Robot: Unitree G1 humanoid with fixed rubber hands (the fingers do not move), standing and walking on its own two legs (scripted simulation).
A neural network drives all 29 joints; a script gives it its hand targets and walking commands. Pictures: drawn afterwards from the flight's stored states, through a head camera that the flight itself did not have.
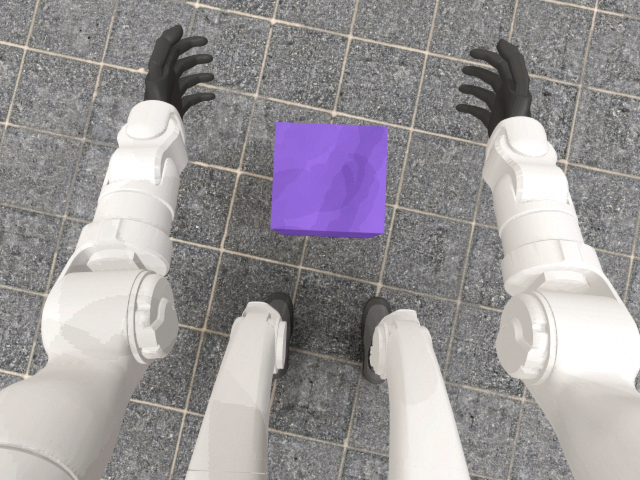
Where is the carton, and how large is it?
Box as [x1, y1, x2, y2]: [270, 122, 387, 238]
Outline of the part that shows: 276,122 270,228 283,234 367,238 383,233 387,127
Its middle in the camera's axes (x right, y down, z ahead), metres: +0.02 -0.10 +0.85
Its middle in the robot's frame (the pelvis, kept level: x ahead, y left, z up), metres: +0.48 +0.01 -0.51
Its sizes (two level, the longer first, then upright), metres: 0.210 0.200 0.250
